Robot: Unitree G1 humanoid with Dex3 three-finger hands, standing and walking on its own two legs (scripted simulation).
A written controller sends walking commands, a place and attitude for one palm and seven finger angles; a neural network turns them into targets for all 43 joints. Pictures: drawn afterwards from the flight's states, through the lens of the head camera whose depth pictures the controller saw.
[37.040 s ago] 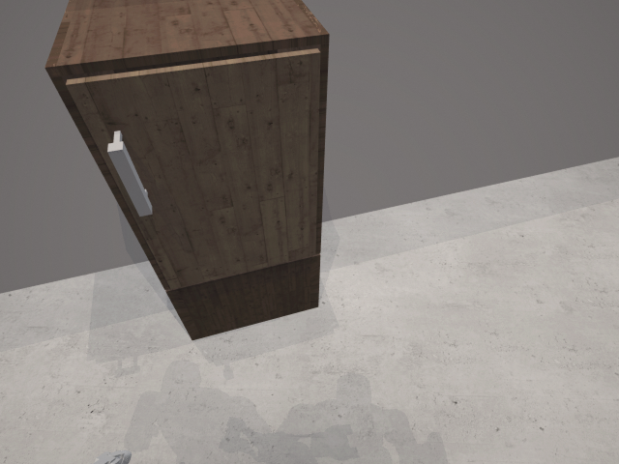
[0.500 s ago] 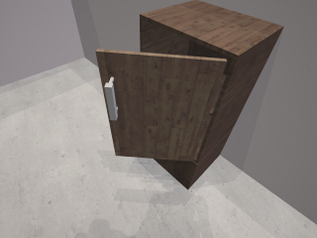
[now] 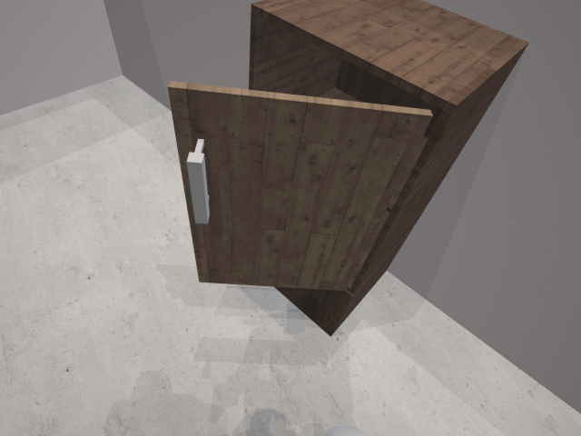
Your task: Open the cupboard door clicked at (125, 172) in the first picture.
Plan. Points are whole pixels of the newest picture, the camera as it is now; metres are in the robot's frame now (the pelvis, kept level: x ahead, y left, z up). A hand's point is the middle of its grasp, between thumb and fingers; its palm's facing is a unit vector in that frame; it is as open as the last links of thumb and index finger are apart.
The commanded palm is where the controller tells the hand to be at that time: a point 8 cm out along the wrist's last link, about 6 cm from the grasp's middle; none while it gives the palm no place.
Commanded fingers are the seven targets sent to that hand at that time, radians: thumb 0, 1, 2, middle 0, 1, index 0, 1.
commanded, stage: come to a stop and stand still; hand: left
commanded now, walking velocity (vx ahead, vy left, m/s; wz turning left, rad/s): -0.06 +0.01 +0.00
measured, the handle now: (201, 182) +0.53 +0.18 +0.00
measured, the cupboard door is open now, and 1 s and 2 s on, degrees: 42 42 42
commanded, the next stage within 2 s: look again from close up in 1.34 s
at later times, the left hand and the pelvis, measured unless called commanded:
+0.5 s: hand out of the picture +0.01 +0.13 -0.17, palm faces -0.01 -0.96 -0.27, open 7.2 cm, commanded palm none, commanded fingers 0.00 0.90 0.90 -0.20 -0.30 -0.20 -0.30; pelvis -0.04 -0.05 -0.02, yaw -1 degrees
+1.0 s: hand out of the picture -0.06 +0.05 -0.17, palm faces +0.02 -0.99 -0.16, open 7.4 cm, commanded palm none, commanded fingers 0.00 0.90 0.90 -0.20 -0.30 -0.20 -0.30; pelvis -0.03 -0.10 +0.00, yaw +0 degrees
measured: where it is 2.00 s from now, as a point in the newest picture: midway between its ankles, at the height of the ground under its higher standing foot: outside the picture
